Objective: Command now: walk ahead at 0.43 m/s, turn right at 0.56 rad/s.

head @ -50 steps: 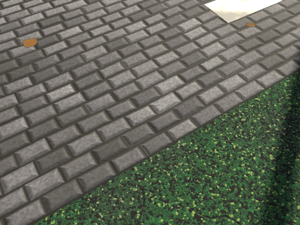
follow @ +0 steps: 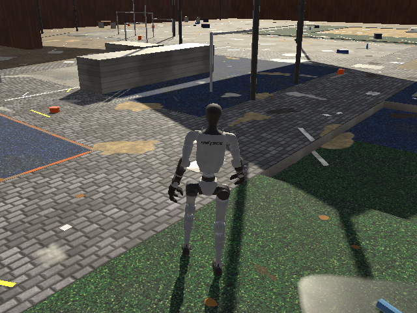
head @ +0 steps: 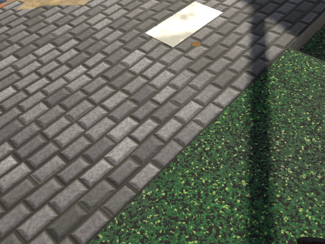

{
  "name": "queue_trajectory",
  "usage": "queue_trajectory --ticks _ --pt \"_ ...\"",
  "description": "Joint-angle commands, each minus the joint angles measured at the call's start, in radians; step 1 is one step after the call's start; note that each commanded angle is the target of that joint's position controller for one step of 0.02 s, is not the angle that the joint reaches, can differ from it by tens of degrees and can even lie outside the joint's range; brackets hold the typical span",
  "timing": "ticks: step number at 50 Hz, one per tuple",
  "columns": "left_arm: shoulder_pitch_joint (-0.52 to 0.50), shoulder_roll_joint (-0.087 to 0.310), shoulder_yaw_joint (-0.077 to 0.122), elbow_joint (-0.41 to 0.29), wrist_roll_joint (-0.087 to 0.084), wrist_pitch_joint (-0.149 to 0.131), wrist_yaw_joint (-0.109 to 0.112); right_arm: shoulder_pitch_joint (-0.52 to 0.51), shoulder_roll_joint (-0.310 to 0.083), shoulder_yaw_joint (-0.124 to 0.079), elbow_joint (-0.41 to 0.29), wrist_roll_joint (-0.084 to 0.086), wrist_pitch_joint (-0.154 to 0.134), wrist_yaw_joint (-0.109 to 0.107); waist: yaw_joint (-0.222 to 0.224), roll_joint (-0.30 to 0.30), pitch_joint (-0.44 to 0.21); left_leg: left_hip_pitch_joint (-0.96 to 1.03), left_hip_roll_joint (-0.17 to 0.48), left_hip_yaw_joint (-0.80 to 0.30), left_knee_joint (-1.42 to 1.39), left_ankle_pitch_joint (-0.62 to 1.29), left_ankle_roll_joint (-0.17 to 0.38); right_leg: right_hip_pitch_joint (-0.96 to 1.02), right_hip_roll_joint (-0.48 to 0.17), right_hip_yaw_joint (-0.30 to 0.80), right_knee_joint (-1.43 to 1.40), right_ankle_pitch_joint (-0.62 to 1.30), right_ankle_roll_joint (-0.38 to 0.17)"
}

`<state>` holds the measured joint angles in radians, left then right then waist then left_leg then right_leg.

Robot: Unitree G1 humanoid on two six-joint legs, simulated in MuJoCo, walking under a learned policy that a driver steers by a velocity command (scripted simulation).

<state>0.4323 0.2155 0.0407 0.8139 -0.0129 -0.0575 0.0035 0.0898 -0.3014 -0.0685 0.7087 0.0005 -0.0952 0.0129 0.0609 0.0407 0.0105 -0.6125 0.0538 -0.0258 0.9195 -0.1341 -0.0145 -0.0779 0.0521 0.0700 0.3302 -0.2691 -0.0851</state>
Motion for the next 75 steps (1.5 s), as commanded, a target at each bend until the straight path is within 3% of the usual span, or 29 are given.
queue_trajectory --ticks 1,8,10,12,13,14,15,17,19,23,33,35,37,38,39,40,41,44,48,52,57,61,62,63,64,66,68,71,75 --pt "-0.001 0.191 0.048 -0.059 -0.004 -0.010 0.027 -0.165 -0.035 -0.008 -0.105 0.002 -0.017 0.011 -0.002 -0.101 0.058 -0.110 -0.033 0.001 -0.220 0.153 -0.026 0.038 -0.192 0.207 -0.150 0.246 -0.121" --pt "0.059 0.196 0.061 -0.027 -0.019 0.008 0.040 -0.295 -0.048 -0.008 -0.168 0.017 -0.032 0.038 0.022 -0.140 0.088 0.013 -0.069 -0.023 -0.434 0.217 -0.006 0.043 -0.227 0.270 -0.080 0.284 -0.095" --pt "0.037 0.205 0.071 -0.031 -0.015 0.018 0.043 -0.239 -0.073 -0.019 -0.160 0.017 -0.037 0.033 -0.011 -0.166 0.063 0.092 -0.077 -0.015 -0.443 0.142 0.019 0.075 -0.236 0.282 -0.016 0.429 -0.076" --pt "-0.010 0.208 0.074 -0.055 -0.006 0.024 0.034 -0.030 -0.132 -0.050 -0.119 0.013 -0.039 0.013 -0.118 -0.185 -0.085 0.398 -0.093 0.020 -0.461 0.119 0.074 0.045 -0.168 0.246 0.220 0.722 -0.032" --pt "-0.046 0.180 0.061 -0.092 0.008 0.024 0.026 0.153 -0.170 -0.059 -0.099 -0.004 -0.036 0.002 -0.201 -0.152 -0.253 0.725 0.038 -0.101 -0.404 0.074 0.137 -0.118 -0.117 0.241 0.465 0.575 -0.006" --pt "0.112 0.049 0.027 -0.105 -0.001 0.017 0.022 0.260 -0.237 -0.072 -0.067 -0.019 -0.030 0.002 -0.132 0.188 -0.452 1.132 0.320 -0.570 -0.456 -0.115 0.294 -0.489 0.050 0.160 0.853 -0.134 0.066" --pt "0.134 0.134 0.032 -0.091 -0.027 0.011 0.021 0.254 -0.148 -0.051 -0.067 -0.009 -0.029 0.010 -0.130 0.255 -0.464 1.106 0.374 -0.800 -0.593 -0.301 0.306 -0.604 0.008 0.174 1.014 -0.299 0.076" --pt "-0.054 0.221 0.056 -0.116 -0.032 0.012 0.022 0.130 -0.065 -0.028 -0.070 0.000 -0.010 -0.005 -0.126 0.035 -0.146 0.774 0.292 -0.479 -0.641 -0.261 0.234 -0.644 -0.093 0.090 1.022 -0.139 0.082" --pt "-0.107 0.188 0.059 -0.138 -0.012 0.016 0.015 0.086 -0.045 -0.019 -0.044 -0.019 -0.012 -0.007 -0.072 0.018 -0.037 0.534 0.225 -0.296 -0.700 -0.081 0.215 -0.559 -0.157 0.074 0.939 -0.074 0.072" --pt "-0.140 0.120 0.042 -0.171 -0.014 0.043 0.010 0.073 -0.071 -0.033 -0.002 0.000 -0.034 -0.003 -0.048 0.027 0.026 0.425 0.225 -0.131 -0.799 0.018 0.239 -0.562 -0.201 0.048 0.800 -0.042 0.077" --pt "-0.407 0.130 0.025 -0.268 -0.013 0.024 -0.047 0.174 -0.181 -0.059 0.057 0.027 0.005 -0.006 -0.133 -0.001 0.077 0.605 0.215 0.157 -0.769 0.177 0.164 -0.542 -0.156 -0.075 0.330 0.239 0.045" --pt "-0.400 0.157 0.038 -0.285 -0.006 0.028 -0.052 0.181 -0.209 -0.066 0.062 0.037 0.021 -0.008 -0.108 0.016 0.056 0.667 0.228 0.187 -0.673 0.402 0.145 -0.493 -0.111 -0.119 0.299 0.135 0.011" --pt "-0.209 0.223 0.080 -0.248 -0.005 0.037 -0.048 0.165 -0.220 -0.066 0.055 0.048 0.038 -0.013 0.014 0.024 -0.062 0.634 0.196 0.250 -0.368 0.691 0.107 -0.215 -0.016 -0.181 0.239 0.107 -0.044" --pt "-0.013 0.295 0.118 -0.193 -0.011 0.046 -0.034 0.181 -0.181 -0.048 0.045 0.033 0.039 -0.019 0.100 -0.019 -0.162 0.453 0.157 0.265 -0.098 0.578 0.065 0.088 -0.011 -0.121 0.227 0.133 -0.087" --pt "0.010 0.430 0.142 -0.190 -0.025 0.045 -0.018 0.251 -0.044 -0.001 -0.016 -0.019 0.025 -0.014 0.013 -0.303 -0.226 -0.005 0.002 0.248 0.293 -0.257 -0.008 0.421 -0.286 0.404 0.174 0.022 -0.247" --pt "0.021 0.390 0.121 -0.240 -0.017 0.022 -0.027 0.199 -0.071 0.008 -0.038 0.001 -0.012 -0.005 0.044 -0.257 -0.415 -0.154 -0.088 -0.017 0.468 -0.486 -0.010 0.515 -0.402 0.809 -0.008 -0.156 -0.356" --pt "-0.004 0.306 0.096 -0.226 -0.005 0.004 -0.034 0.090 -0.153 -0.013 -0.063 0.043 -0.032 0.003 0.074 -0.161 -0.293 -0.248 -0.032 -0.062 0.475 -0.388 0.012 0.457 -0.372 0.672 -0.041 -0.108 -0.290" --pt "-0.171 0.219 0.063 -0.243 0.002 -0.006 -0.026 0.083 -0.145 -0.012 -0.051 0.000 -0.041 -0.006 -0.043 -0.081 -0.100 -0.090 0.066 -0.062 0.242 -0.204 0.018 0.078 -0.263 0.374 -0.050 0.191 -0.212" --pt "-0.188 0.235 0.064 -0.234 0.004 -0.011 -0.004 0.077 -0.103 -0.001 -0.050 -0.017 -0.005 -0.001 -0.077 -0.072 -0.053 -0.001 0.047 -0.027 0.080 -0.114 -0.037 -0.107 -0.215 0.259 -0.097 0.360 -0.220" --pt "-0.139 0.255 0.071 -0.202 -0.004 -0.003 0.014 -0.080 -0.057 0.022 -0.086 -0.012 -0.002 0.006 -0.021 -0.101 0.002 0.069 -0.012 -0.015 -0.237 0.153 -0.061 -0.189 -0.142 0.183 -0.093 0.231 -0.160" --pt "-0.072 0.248 0.073 -0.162 -0.015 0.005 0.017 -0.142 -0.102 0.006 -0.110 0.007 -0.017 0.019 -0.003 -0.130 0.010 0.145 -0.042 -0.059 -0.392 0.181 -0.032 -0.127 -0.183 0.291 -0.008 0.106 -0.122" --pt "-0.090 0.194 0.059 -0.165 -0.006 0.018 0.015 0.053 -0.150 -0.030 -0.069 -0.001 -0.031 0.010 -0.106 -0.155 -0.070 0.422 -0.027 -0.042 -0.450 0.058 0.046 -0.124 -0.128 0.308 0.220 0.180 -0.056" --pt "-0.070 0.129 0.035 -0.181 0.010 0.018 0.012 0.195 -0.203 -0.044 -0.059 -0.015 -0.033 0.002 -0.156 -0.033 -0.214 0.670 0.142 -0.209 -0.444 -0.001 0.104 -0.236 -0.059 0.226 0.509 0.030 -0.015" --pt "0.061 0.089 0.022 -0.214 -0.024 0.010 0.014 0.249 -0.287 -0.063 -0.034 -0.032 -0.020 0.006 -0.085 0.307 -0.308 0.929 0.365 -0.705 -0.573 -0.149 0.275 -0.577 0.074 0.110 0.837 -0.355 0.060" --pt "0.054 0.202 0.042 -0.186 -0.031 0.012 0.021 0.213 -0.192 -0.045 -0.053 -0.010 -0.016 0.010 -0.097 0.201 -0.249 0.890 0.381 -0.775 -0.607 -0.229 0.275 -0.685 -0.002 0.141 0.974 -0.324 0.087" --pt "-0.106 0.261 0.065 -0.203 -0.008 0.031 0.028 0.114 -0.102 -0.016 -0.076 -0.018 -0.001 0.001 -0.103 0.027 -0.095 0.667 0.301 -0.417 -0.577 0.160 0.223 -0.640 -0.062 0.091 0.993 -0.196 0.119" --pt "-0.125 0.236 0.073 -0.217 -0.001 0.048 0.027 0.075 -0.078 -0.008 -0.058 -0.021 0.006 -0.003 -0.061 0.049 -0.051 0.526 0.229 -0.208 -0.575 0.459 0.200 -0.559 -0.108 0.065 0.912 -0.167 0.128" --pt "-0.142 0.156 0.052 -0.235 -0.008 0.070 0.025 0.067 -0.109 -0.020 -0.024 -0.016 0.008 -0.012 -0.054 0.091 -0.044 0.489 0.210 -0.079 -0.626 0.586 0.226 -0.542 -0.111 0.006 0.774 -0.123 0.145" --pt "-0.195 0.140 0.042 -0.255 -0.003 0.074 0.005 0.040 -0.147 -0.033 -0.004 -0.001 0.038 -0.032 -0.066 0.068 -0.092 0.525 0.220 0.033 -0.650 0.570 0.231 -0.485 -0.122 -0.030 0.572 0.078 0.143"
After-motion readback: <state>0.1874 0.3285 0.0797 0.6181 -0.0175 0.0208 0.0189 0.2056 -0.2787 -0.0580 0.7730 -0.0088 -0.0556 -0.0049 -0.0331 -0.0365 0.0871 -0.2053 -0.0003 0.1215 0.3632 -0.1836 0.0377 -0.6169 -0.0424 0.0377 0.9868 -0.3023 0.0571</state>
